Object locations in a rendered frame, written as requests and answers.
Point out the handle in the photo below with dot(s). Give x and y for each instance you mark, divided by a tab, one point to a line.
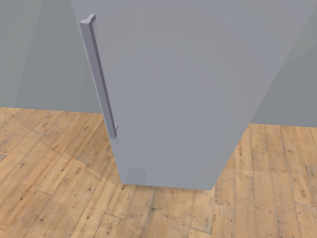
95	62

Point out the fridge door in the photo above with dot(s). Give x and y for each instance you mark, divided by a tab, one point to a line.
185	78

